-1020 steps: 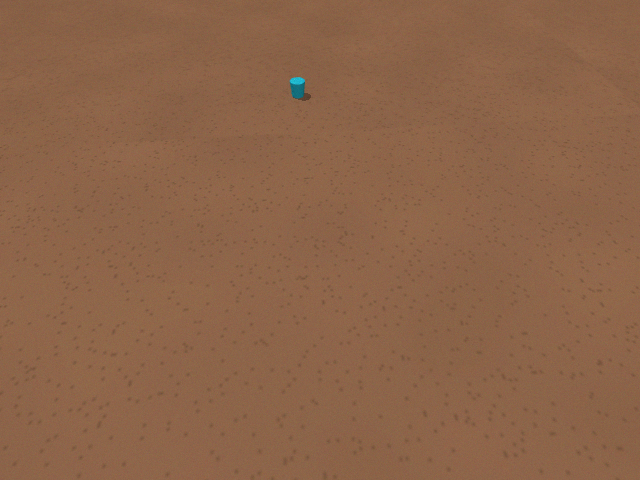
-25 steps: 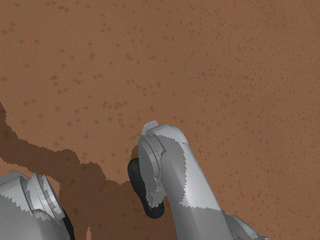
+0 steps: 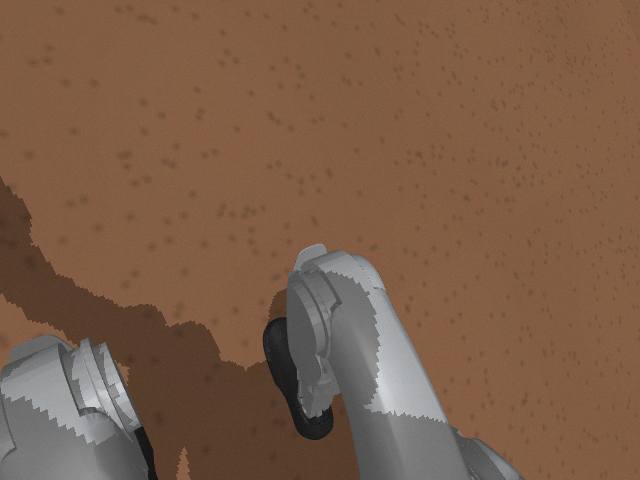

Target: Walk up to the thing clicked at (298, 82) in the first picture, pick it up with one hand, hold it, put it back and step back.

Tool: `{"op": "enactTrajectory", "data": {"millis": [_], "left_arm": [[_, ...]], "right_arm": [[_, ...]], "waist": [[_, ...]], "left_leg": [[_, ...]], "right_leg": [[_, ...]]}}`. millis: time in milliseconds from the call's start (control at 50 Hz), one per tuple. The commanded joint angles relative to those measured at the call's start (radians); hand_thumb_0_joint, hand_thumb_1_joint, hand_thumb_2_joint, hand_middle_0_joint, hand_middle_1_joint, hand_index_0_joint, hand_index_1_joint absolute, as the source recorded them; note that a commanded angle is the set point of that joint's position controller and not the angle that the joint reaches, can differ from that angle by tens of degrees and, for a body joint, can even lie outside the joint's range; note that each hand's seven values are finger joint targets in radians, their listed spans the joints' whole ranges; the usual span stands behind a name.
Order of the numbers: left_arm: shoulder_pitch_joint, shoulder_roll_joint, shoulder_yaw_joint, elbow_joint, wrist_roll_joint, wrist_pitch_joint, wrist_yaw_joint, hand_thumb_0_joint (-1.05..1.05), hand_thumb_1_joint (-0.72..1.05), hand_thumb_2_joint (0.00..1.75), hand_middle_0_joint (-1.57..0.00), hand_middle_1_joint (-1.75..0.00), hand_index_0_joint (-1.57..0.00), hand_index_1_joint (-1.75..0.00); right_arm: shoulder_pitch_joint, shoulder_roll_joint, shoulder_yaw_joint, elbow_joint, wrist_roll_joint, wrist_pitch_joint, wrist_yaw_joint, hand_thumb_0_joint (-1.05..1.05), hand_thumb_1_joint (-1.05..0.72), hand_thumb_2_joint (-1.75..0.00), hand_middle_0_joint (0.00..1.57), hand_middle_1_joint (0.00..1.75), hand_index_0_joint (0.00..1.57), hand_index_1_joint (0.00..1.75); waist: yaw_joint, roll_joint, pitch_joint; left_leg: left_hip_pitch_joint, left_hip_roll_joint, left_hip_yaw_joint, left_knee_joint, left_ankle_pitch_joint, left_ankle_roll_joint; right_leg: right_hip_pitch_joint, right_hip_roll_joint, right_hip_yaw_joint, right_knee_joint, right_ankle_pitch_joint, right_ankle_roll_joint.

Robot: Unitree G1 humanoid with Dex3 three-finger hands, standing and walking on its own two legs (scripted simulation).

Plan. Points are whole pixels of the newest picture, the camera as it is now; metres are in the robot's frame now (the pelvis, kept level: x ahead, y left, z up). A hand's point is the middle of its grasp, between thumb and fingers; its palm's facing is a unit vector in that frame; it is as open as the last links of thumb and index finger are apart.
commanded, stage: settle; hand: left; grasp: from above
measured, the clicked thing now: out of the picture +0.47 +0.31 -0.27
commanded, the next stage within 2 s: lift in 0.58 s
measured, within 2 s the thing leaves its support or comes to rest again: leaves its support in 0.10 s
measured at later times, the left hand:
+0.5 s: hand out of the picture +0.45 +0.32 -0.14, palm faces -0.49 -0.11 -0.87, open 11.3 cm
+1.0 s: hand out of the picture +0.43 +0.32 -0.09, palm faces -0.47 -0.12 -0.87, open 11.3 cm
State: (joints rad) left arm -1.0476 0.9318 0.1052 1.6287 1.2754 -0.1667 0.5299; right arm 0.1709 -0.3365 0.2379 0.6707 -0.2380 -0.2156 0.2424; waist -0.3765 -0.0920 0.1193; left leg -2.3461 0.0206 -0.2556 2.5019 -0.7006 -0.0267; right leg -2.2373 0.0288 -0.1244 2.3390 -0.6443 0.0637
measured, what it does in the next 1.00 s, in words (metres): rises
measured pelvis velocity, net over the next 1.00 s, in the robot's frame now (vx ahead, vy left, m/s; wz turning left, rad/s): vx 0.00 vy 0.00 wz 0.11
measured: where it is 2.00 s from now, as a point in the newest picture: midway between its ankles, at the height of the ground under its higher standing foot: (229, 443)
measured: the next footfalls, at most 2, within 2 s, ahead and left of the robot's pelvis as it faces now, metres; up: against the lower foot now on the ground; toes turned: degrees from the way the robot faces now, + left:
none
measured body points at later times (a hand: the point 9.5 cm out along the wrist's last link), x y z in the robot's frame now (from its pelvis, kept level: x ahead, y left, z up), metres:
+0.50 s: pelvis +0.01 +0.00 +0.03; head +0.25 +0.09 +0.40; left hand +0.47 +0.32 -0.09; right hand +0.11 -0.27 -0.07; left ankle +0.07 +0.13 -0.28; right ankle +0.12 -0.13 -0.28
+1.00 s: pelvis +0.00 +0.00 +0.06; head +0.22 +0.09 +0.45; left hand +0.45 +0.33 -0.04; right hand +0.06 -0.27 -0.04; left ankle +0.07 +0.13 -0.28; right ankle +0.12 -0.13 -0.28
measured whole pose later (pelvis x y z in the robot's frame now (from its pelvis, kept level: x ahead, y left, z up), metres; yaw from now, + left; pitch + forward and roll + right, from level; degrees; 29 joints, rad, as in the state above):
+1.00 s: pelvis +0.00 +0.00 +0.06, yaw +6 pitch +35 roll -8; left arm -0.87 0.69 0.02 1.16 1.14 -0.07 0.16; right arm 0.22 -0.27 0.04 0.67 -0.07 0.02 0.11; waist -0.25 0.02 -0.09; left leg -2.22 0.02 -0.12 2.25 -0.66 0.00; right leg -2.14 -0.01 -0.03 2.17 -0.65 0.05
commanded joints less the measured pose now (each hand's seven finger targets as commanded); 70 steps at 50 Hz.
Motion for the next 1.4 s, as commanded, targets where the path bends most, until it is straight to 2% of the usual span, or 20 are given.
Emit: {"op": "enactTrajectory", "data": {"millis": [0, 20, 60, 80, 180, 260, 360, 440, 620, 640, 660, 680, 700, 780, 860, 900, 980, 1200, 1320, 1380], "left_arm": [[-0.311, 0.247, 0.042, -0.319, -0.029, 0.018, 0.042, 0.0, 0.24, 1.02, -0.68, -1.01, -0.68, -1.01], [-0.314, 0.228, 0.042, -0.349, -0.035, 0.026, 0.035, 0.0, 0.25, 1.02, -0.68, -1.02, -0.69, -1.01], [-0.28, 0.218, 0.059, -0.45, -0.063, 0.042, 0.026, 0.0, 0.28, 1.05, -0.71, -1.01, -0.71, -1.0], [-0.267, 0.193, 0.042, -0.474, -0.068, 0.056, 0.015, 0.0, 0.3, 1.04, -0.73, -1.01, -0.73, -1.0], [-0.293, 0.131, 0.013, -0.513, -0.081, 0.098, -0.055, 0.0, 0.46, 1.05, -0.85, -0.96, -0.85, -0.96], [-0.293, 0.065, -0.03, -0.536, -0.103, 0.113, -0.126, 0.0, 0.57, 1.13, -0.94, -0.99, -0.94, -0.99], [-0.287, 0.041, -0.052, -0.478, -0.11, 0.101, -0.201, 0.0, 0.66, 1.22, -1.03, -1.04, -1.02, -1.05], [-0.296, 0.057, -0.045, -0.501, -0.117, 0.073, -0.242, 0.0, 0.67, 1.23, -1.04, -1.04, -1.03, -1.05], [-0.357, 0.128, -0.004, -0.585, -0.098, 0.028, -0.235, 0.0, 0.61, 1.28, -1.0, -1.04, -0.98, -1.06], [-0.349, 0.119, 0.0, -0.576, -0.096, 0.032, -0.229, 0.0, 0.6, 1.29, -0.99, -1.04, -0.97, -1.06], [-0.369, 0.116, -0.008, -0.585, -0.093, 0.03, -0.226, 0.0, 0.55, 1.21, -0.96, -1.07, -0.96, -1.07], [-0.358, 0.112, -0.007, -0.588, -0.093, 0.032, -0.225, 0.0, 0.47, 1.22, -0.88, -0.99, -0.88, -0.99], [-0.349, 0.118, -0.004, -0.592, -0.094, 0.035, -0.223, 0.0, 0.46, 1.16, -0.9, -1.03, -0.9, -1.04], [-0.319, 0.113, -0.001, -0.635, -0.125, 0.068, -0.248, 0.0, 0.53, 1.2, -0.92, -1.04, -0.92, -1.04], [-0.265, 0.104, -0.011, -0.648, -0.143, 0.092, -0.294, 0.0, 0.55, 1.21, -0.94, -1.04, -0.93, -1.04], [-0.216, 0.065, -0.025, -0.66, -0.146, 0.1, -0.311, 0.0, 0.56, 1.2, -0.94, -1.03, -0.94, -1.03], [-0.182, 0.056, -0.026, -0.748, -0.165, 0.105, -0.34, 0.0, 0.53, 1.19, -0.93, -1.01, -0.92, -1.02], [-0.038, -0.005, -0.038, -0.994, -0.234, 0.128, -0.378, 0.0, 0.57, 1.21, -0.95, -1.02, -0.94, -1.02], [0.064, -0.076, -0.065, -1.104, -0.26, 0.158, -0.385, 0.0, 0.55, 1.18, -0.92, -1.01, -0.92, -1.01], [0.094, -0.066, -0.053, -1.136, -0.267, 0.173, -0.387, 0.0, 0.53, 1.15, -0.89, -1.01, -0.9, -1.0]], "right_arm": [[0.194, -0.299, -0.141, 0.013, 0.027, 0.008, -0.008, 0.0, -0.92, -0.91, 0.2, 0.3, 0.2, 0.3], [0.194, -0.297, -0.152, 0.018, 0.031, 0.01, -0.006, 0.0, -0.92, -0.91, 0.2, 0.3, 0.2, 0.3], [0.187, -0.289, -0.181, 0.004, 0.053, 0.026, -0.008, 0.0, -0.91, -0.91, 0.2, 0.3, 0.2, 0.3], [0.18, -0.274, -0.19, 0.007, 0.066, 0.035, -0.008, 0.0, -0.91, -0.91, 0.2, 0.3, 0.2, 0.3], [0.19, -0.253, -0.227, 0.028, 0.096, 0.079, -0.021, 0.0, -0.91, -0.9, 0.2, 0.3, 0.2, 0.3], [0.196, -0.232, -0.238, 0.028, 0.109, 0.113, -0.037, 0.0, -0.91, -0.9, 0.2, 0.3, 0.2, 0.3], [0.213, -0.22, -0.236, 0.022, 0.115, 0.146, -0.065, 0.0, -0.91, -0.9, 0.2, 0.3, 0.2, 0.3], [0.205, -0.213, -0.233, 0.001, 0.117, 0.162, -0.087, 0.0, -0.92, -0.91, 0.2, 0.3, 0.2, 0.3], [0.201, -0.202, -0.242, -0.029, 0.123, 0.193, -0.121, 0.0, -0.91, -0.9, 0.2, 0.3, 0.2, 0.3], [0.209, -0.204, -0.245, -0.022, 0.125, 0.194, -0.125, 0.0, -0.91, -0.9, 0.2, 0.3, 0.2, 0.3], [0.206, -0.205, -0.245, -0.028, 0.123, 0.195, -0.126, 0.0, -0.94, -0.92, 0.2, 0.3, 0.2, 0.3], [0.203, -0.205, -0.248, -0.027, 0.126, 0.196, -0.13, 0.0, -0.89, -0.89, 0.2, 0.3, 0.2, 0.3], [0.21, -0.2, -0.249, -0.024, 0.13, 0.199, -0.132, 0.0, -0.94, -0.91, 0.2, 0.3, 0.2, 0.3], [0.226, -0.201, -0.269, -0.031, 0.148, 0.205, -0.139, 0.0, -0.93, -0.91, 0.2, 0.3, 0.2, 0.3], [0.233, -0.193, -0.277, -0.027, 0.164, 0.22, -0.149, 0.0, -0.92, -0.91, 0.2, 0.3, 0.2, 0.3], [0.24, -0.187, -0.283, -0.031, 0.171, 0.227, -0.152, 0.0, -0.92, -0.91, 0.2, 0.3, 0.2, 0.3], [0.235, -0.187, -0.296, -0.048, 0.186, 0.239, -0.162, 0.0, -0.92, -0.91, 0.2, 0.3, 0.2, 0.3], [0.196, -0.161, -0.32, -0.097, 0.215, 0.246, -0.192, 0.0, -0.91, -0.91, 0.2, 0.3, 0.2, 0.3], [0.164, -0.137, -0.327, -0.104, 0.225, 0.246, -0.215, 0.0, -0.91, -0.9, 0.2, 0.3, 0.2, 0.3], [0.146, -0.137, -0.332, -0.101, 0.232, 0.246, -0.227, 0.0, -0.9, -0.9, 0.2, 0.3, 0.2, 0.3]], "waist": [[0.011, 0.621, -0.796], [0.013, 0.618, -0.803], [0.05, 0.648, -0.872], [0.063, 0.661, -0.91], [0.066, 0.614, -0.875], [0.076, 0.557, -0.91], [0.056, 0.427, -0.854], [0.074, 0.404, -0.849], [0.098, 0.439, -0.939], [0.099, 0.458, -0.906], [0.088, 0.464, -0.911], [0.098, 0.466, -0.924], [0.106, 0.486, -0.942], [0.124, 0.479, -1.001], [0.141, 0.449, -0.996], [0.143, 0.444, -0.979], [0.161, 0.44, -0.991], [0.199, 0.412, -0.994], [0.213, 0.403, -0.963], [0.226, 0.389, -0.968]], "left_leg": [[0.61, 0.013, 0.144, -0.266, 0.236, 0.019], [0.608, 0.01, 0.15, -0.266, 0.242, 0.019], [0.636, 0.006, 0.16, -0.297, 0.266, 0.017], [0.657, 0.009, 0.168, -0.302, 0.275, 0.019], [0.635, 0.0, 0.183, -0.324, 0.268, 0.023], [0.669, -0.006, 0.187, -0.356, 0.295, 0.027], [0.581, -0.015, 0.202, -0.346, 0.278, 0.046], [0.568, -0.02, 0.211, -0.362, 0.254, 0.044], [0.623, -0.016, 0.217, -0.389, 0.225, 0.042], [0.628, -0.019, 0.221, -0.396, 0.223, 0.039], [0.627, -0.017, 0.216, -0.402, 0.209, 0.038], [0.643, -0.019, 0.214, -0.413, 0.199, 0.037], [0.646, -0.019, 0.217, -0.424, 0.193, 0.038], [0.699, -0.018, 0.222, -0.461, 0.205, 0.041], [0.697, -0.02, 0.227, -0.484, 0.216, 0.048], [0.718, -0.02, 0.225, -0.509, 0.219, 0.046], [0.779, -0.018, 0.214, -0.558, 0.213, 0.043], [0.934, -0.01, 0.188, -0.736, 0.165, 0.042], [1.048, -0.006, 0.178, -0.854, 0.175, 0.037], [1.119, -0.004, 0.171, -0.913, 0.187, 0.036]], "right_leg": [[0.337, 0.035, -0.108, -0.188, 0.255, -0.099], [0.327, 0.031, -0.105, -0.188, 0.261, -0.1], [0.346, 0.028, -0.092, -0.194, 0.282, -0.105], [0.351, 0.03, -0.082, -0.194, 0.294, -0.105], [0.305, 0.02, -0.063, -0.214, 0.279, -0.111], [0.341, 0.016, -0.053, -0.236, 0.291, -0.106], [0.396, 0.012, -0.036, -0.283, 0.288, -0.096], [0.423, 0.009, -0.027, -0.3, 0.253, -0.098], [0.441, 0.007, -0.009, -0.313, 0.222, -0.097], [0.409, 0.0, -0.012, -0.315, 0.218, -0.099], [0.405, 0.002, -0.016, -0.314, 0.203, -0.103], [0.394, 0.003, -0.019, -0.315, 0.193, -0.104], [0.403, 0.002, -0.016, -0.314, 0.19, -0.102], [0.434, -0.001, -0.008, -0.337, 0.206, -0.102], [0.453, -0.003, 0.004, -0.363, 0.213, -0.101], [0.453, -0.007, 0.007, -0.378, 0.214, -0.101], [0.452, -0.012, 0.014, -0.412, 0.2, -0.103], [0.551, -0.016, 0.032, -0.55, 0.166, -0.096], [0.638, -0.02, 0.04, -0.646, 0.172, -0.09], [0.699, -0.02, 0.043, -0.694, 0.178, -0.087]]}}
